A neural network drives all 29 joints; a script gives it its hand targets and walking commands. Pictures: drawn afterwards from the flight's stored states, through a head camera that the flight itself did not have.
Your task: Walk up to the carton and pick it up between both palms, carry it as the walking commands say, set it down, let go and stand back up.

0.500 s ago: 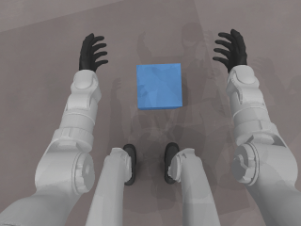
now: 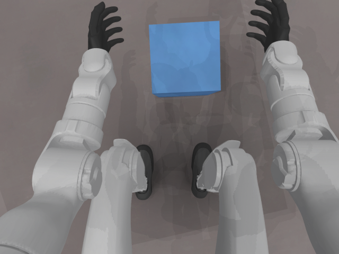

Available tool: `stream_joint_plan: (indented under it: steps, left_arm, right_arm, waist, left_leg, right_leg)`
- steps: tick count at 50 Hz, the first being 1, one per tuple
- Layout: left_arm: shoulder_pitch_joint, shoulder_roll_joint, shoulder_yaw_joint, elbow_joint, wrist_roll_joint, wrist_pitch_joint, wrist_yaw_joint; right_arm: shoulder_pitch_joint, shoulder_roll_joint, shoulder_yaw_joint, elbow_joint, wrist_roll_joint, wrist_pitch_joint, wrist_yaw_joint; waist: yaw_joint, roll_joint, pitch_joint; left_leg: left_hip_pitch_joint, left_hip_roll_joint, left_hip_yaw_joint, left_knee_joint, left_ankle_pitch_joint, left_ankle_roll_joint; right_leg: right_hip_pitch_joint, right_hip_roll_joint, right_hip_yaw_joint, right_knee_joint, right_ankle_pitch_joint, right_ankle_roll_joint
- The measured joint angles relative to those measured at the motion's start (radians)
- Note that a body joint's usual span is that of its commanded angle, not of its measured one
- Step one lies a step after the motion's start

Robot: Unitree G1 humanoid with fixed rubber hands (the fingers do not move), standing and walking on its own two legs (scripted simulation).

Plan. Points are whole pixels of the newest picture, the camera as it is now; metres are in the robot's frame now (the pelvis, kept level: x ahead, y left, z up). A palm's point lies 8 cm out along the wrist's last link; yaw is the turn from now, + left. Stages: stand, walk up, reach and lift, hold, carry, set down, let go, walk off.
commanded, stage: reach and lift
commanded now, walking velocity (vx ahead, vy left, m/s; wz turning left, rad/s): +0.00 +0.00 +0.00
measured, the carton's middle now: (183, 66) +0.51 -0.04 -0.36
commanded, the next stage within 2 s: none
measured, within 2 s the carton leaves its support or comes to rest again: neither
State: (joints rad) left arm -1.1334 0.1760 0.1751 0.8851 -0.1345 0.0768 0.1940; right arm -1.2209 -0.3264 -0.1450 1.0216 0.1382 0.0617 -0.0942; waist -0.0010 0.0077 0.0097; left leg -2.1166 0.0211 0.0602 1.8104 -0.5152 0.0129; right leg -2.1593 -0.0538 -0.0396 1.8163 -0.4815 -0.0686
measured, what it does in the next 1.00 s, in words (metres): lowers itself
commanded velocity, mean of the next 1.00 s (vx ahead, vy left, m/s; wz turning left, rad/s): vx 0.00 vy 0.00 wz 0.00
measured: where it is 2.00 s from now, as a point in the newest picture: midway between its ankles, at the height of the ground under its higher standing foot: (170, 180)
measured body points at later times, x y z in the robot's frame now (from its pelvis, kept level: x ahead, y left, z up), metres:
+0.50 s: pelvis -0.01 +0.00 -0.09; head +0.35 -0.04 +0.17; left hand +0.52 +0.14 -0.28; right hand +0.51 -0.21 -0.28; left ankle +0.11 +0.11 -0.44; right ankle +0.11 -0.10 -0.44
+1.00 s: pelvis -0.01 +0.01 -0.10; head +0.36 -0.03 +0.15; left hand +0.53 +0.13 -0.29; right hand +0.52 -0.20 -0.30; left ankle +0.11 +0.11 -0.44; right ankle +0.11 -0.10 -0.44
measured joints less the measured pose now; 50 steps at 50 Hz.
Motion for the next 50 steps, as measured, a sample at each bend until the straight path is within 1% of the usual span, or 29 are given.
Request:
stream_joint_plan:
  steps: [15,22,25,30,38,50]
  left_arm:
    - [-0.122,0.047,-0.048,0.153,-0.067,-0.063,-0.005]
    - [-0.175,0.068,-0.082,0.215,-0.109,-0.083,-0.007]
    - [-0.221,0.086,-0.106,0.268,-0.129,-0.085,-0.011]
    - [-0.28,0.114,-0.13,0.318,-0.171,-0.101,-0.019]
    - [-0.305,0.117,-0.147,0.326,-0.189,-0.111,-0.016]
    - [-0.301,0.08,-0.123,0.33,-0.157,-0.112,-0.01]
  right_arm:
    - [-0.105,-0.016,0.09,0.11,0.07,-0.049,-0.019]
    - [-0.152,-0.034,0.139,0.157,0.11,-0.068,-0.018]
    - [-0.173,-0.044,0.158,0.182,0.125,-0.076,-0.016]
    - [-0.221,-0.068,0.202,0.225,0.155,-0.088,-0.011]
    - [-0.241,-0.083,0.229,0.223,0.179,-0.093,-0.005]
    - [-0.239,-0.053,0.202,0.235,0.149,-0.097,-0.003]
  waist:
    - [-0.009,0.005,0.161]
    - [-0.009,0.012,0.242]
    - [-0.007,0.02,0.273]
    - [-0.006,0.03,0.31]
    - [-0.008,0.038,0.323]
    - [-0.01,0.036,0.309]
  left_leg:
    - [-0.092,0.006,-0.01,0.2,-0.033,-0.007]
    - [-0.125,0.008,-0.009,0.275,-0.037,-0.004]
    - [-0.14,0.006,-0.008,0.302,-0.036,-0.002]
    - [-0.164,0.006,-0.004,0.342,-0.037,0.003]
    - [-0.183,0.004,-0.003,0.369,-0.041,0.01]
    - [-0.174,-0.005,0.003,0.348,-0.035,0.012]
  right_leg:
    - [-0.095,-0.007,-0.01,0.196,-0.027,-0.019]
    - [-0.129,-0.01,-0.01,0.268,-0.027,-0.022]
    - [-0.144,-0.014,-0.009,0.296,-0.026,-0.021]
    - [-0.167,-0.018,-0.005,0.335,-0.026,-0.02]
    - [-0.183,-0.018,-0.002,0.359,-0.03,-0.013]
    - [-0.173,-0.016,0.009,0.34,-0.028,-0.002]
